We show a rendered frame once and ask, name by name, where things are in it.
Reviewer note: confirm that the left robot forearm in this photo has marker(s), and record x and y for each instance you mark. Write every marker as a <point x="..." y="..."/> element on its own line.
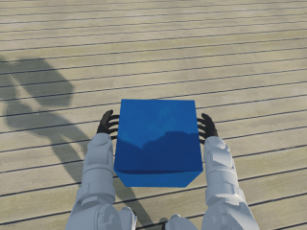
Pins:
<point x="97" y="177"/>

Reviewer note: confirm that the carton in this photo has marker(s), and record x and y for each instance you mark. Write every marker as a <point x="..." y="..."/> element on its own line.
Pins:
<point x="158" y="143"/>

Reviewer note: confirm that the robot left hand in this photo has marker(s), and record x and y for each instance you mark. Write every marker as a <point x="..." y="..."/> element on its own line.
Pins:
<point x="105" y="124"/>

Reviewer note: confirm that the robot right hand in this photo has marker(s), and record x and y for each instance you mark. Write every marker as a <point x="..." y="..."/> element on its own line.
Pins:
<point x="209" y="127"/>

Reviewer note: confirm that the right robot forearm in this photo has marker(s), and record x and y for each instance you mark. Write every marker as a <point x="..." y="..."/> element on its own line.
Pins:
<point x="221" y="176"/>

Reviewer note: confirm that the robot right shin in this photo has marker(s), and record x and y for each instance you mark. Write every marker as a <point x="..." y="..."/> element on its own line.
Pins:
<point x="175" y="216"/>

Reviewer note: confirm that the right robot upper arm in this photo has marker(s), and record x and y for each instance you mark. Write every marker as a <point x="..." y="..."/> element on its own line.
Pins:
<point x="221" y="217"/>

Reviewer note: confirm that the left robot upper arm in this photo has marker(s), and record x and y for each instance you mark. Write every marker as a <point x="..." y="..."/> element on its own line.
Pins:
<point x="103" y="216"/>

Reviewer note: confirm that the right robot thigh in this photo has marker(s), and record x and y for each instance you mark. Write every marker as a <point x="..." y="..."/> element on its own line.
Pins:
<point x="180" y="223"/>

